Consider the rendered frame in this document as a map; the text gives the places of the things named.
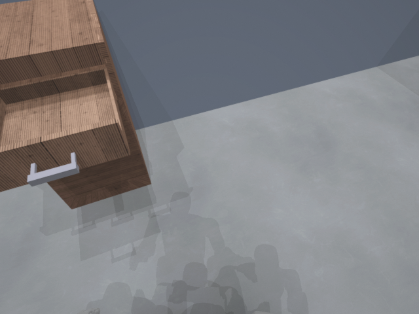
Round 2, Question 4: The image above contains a drawer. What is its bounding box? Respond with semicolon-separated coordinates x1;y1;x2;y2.
0;67;130;192

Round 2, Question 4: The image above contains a handle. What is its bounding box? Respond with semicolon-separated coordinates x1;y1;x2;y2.
27;152;79;186

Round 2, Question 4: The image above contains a cabinet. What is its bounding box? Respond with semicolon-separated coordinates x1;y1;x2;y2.
0;0;151;209

